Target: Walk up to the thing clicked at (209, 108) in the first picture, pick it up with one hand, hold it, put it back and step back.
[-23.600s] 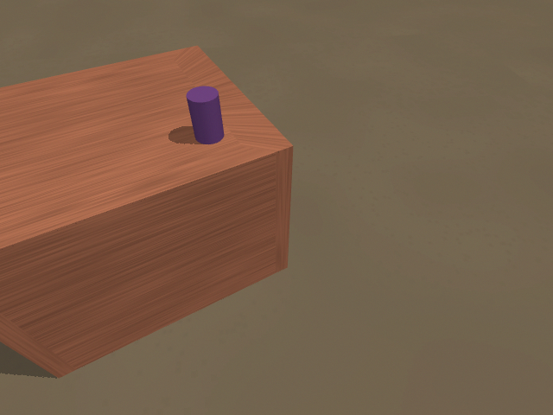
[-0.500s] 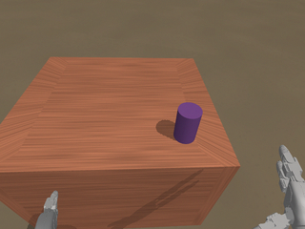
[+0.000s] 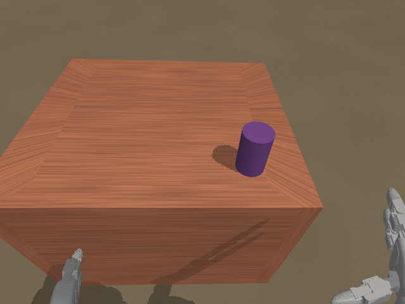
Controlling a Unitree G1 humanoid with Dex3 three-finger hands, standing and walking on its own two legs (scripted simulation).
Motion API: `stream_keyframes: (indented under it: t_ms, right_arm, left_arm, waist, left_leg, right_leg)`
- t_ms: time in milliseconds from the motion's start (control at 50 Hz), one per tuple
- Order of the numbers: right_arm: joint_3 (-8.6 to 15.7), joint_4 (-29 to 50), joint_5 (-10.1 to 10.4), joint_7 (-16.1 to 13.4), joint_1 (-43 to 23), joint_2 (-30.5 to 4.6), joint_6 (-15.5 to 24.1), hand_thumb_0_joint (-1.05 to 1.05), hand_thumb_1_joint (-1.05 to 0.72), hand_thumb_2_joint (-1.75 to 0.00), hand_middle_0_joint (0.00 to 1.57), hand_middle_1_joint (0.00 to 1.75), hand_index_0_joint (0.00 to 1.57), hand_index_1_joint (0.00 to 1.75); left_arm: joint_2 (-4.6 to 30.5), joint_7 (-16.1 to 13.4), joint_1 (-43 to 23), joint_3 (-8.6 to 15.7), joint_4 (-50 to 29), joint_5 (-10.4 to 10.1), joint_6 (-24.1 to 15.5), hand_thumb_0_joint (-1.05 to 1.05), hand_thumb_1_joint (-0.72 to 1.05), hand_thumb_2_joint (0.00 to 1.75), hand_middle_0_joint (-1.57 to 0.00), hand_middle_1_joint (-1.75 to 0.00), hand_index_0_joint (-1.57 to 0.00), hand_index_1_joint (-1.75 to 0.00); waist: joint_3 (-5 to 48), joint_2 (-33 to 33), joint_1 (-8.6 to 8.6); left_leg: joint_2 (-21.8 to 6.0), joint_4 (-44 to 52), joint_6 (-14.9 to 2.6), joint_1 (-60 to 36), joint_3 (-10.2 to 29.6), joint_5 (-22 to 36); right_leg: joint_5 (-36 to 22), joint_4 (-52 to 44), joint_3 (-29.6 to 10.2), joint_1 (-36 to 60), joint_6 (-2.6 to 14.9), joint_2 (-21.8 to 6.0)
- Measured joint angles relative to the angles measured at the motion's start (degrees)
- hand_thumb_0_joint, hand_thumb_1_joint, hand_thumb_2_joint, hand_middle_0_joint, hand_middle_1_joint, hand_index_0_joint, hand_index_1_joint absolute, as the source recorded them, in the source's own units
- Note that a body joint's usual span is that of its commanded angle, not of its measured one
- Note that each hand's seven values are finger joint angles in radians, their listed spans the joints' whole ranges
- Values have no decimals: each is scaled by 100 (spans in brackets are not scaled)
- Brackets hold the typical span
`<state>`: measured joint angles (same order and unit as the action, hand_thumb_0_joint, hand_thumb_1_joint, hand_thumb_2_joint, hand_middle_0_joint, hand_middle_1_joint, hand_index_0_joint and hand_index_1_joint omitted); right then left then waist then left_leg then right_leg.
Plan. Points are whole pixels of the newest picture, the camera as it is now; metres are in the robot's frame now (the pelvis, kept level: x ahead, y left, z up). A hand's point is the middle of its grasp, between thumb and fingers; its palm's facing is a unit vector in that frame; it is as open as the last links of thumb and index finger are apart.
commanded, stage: home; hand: right
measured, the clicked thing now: (253, 150) +0.52 -0.16 -0.02
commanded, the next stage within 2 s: none
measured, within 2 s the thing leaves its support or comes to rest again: neither
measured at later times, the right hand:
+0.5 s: hand (289, 273) +0.20 -0.18 -0.06, palm faces +0.08 +0.98 -0.20, open 17.0 cm
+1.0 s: hand (292, 273) +0.21 -0.18 -0.06, palm faces +0.09 +0.97 -0.23, open 17.1 cm
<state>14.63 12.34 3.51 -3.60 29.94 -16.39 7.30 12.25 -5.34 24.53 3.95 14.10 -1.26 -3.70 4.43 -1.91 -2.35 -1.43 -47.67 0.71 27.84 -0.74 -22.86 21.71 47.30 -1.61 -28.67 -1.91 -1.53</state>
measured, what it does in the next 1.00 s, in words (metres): stands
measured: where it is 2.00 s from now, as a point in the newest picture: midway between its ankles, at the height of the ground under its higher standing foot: outside the picture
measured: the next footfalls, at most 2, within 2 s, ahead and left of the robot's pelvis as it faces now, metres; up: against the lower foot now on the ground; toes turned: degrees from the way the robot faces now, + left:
none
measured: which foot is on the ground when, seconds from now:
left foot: down 0.00-1.00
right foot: down 0.00-1.00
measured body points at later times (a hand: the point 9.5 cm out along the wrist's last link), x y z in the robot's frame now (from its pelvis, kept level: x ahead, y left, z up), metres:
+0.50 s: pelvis +0.02 -0.01 -0.01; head +0.05 -0.01 +0.44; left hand +0.19 +0.21 -0.05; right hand +0.20 -0.23 -0.04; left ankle +0.02 +0.13 -0.70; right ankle +0.03 -0.14 -0.70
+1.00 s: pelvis +0.03 -0.01 -0.01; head +0.05 -0.01 +0.44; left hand +0.19 +0.22 -0.05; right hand +0.20 -0.23 -0.04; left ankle +0.02 +0.13 -0.70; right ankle +0.03 -0.14 -0.70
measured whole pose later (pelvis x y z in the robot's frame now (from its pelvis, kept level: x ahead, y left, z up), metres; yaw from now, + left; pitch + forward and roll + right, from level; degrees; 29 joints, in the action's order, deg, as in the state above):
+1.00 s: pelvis +0.03 -0.01 -0.01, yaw +1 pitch +9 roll +0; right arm 0.3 -5.2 1.5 -4.6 25.1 -11.2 -3.9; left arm 11.1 -4.4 24.1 -0.2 7.8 -1.4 3.2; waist 6.5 -0.5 0.3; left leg -1.2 -52.4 1.4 34.3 0.3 -26.7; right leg 26.4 53.0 -0.6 -35.1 -1.3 -1.8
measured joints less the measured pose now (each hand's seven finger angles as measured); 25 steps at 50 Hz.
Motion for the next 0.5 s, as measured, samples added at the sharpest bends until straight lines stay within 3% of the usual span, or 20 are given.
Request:
stream_keyframes:
  t_ms: [60, 120, 260, 380, 500]
  right_arm:
    - [-144, -403, -36, 32, -78, 112, 85, -1, 50, -9, 6, 7, 6, 6]
    - [-449, -849, -56, 118, -151, 332, 19, -1, 49, -10, 6, 7, 6, 6]
    - [-1132, -1656, -168, 205, -123, 670, -438, -1, 47, -10, 6, 7, 7, 6]
    - [-1343, -2054, -220, 41, -525, 616, -665, -1, 48, -10, 6, 7, 7, 6]
    - [-1432, -1974, -220, -24, -588, 542, -781, -1, 46, -11, 6, 7, 7, 6]
  left_arm:
    - [-127, 28, -183, -263, 59, 20, -23, -2, -32, 32, -10, -13, -10, -14]
    - [-275, 117, -328, -461, 66, 42, -21, -1, -14, 42, -11, -16, -12, -16]
    - [-153, 157, -136, -311, -102, 14, 63, -1, 29, 60, -15, -21, -16, -21]
    - [-78, -2, -247, -397, -91, 27, 201, 0, 56, 72, -17, -24, -17, -24]
    - [-235, 89, -237, -508, -213, 62, 325, 0, 69, 78, -18, -26, -18, -26]
  waist:
    - [-7, -19, 20]
    - [-60, -11, 42]
    - [-89, 162, 151]
    - [-86, 319, 266]
    - [116, 211, 304]
  left_leg:
    - [-1, -38, 14, 87, 38, -12]
    - [-15, -98, 34, 215, 66, -28]
    - [-42, -173, 67, 376, 93, -103]
    - [16, -311, 44, 533, 63, -193]
    - [38, -289, 48, 471, 34, -264]
  right_leg:
    - [19, 31, 38, -69, 16, 1]
    - [38, 86, 63, -189, 36, 14]
    - [128, 178, 90, -354, 64, 40]
    - [257, 387, 54, -544, 40, -18]
    - [359, 430, 28, -517, 36, -42]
